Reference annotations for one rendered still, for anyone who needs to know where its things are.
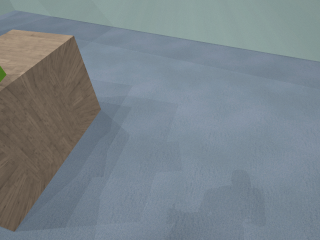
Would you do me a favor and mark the pedestal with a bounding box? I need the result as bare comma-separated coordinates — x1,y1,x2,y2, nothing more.
0,29,101,232

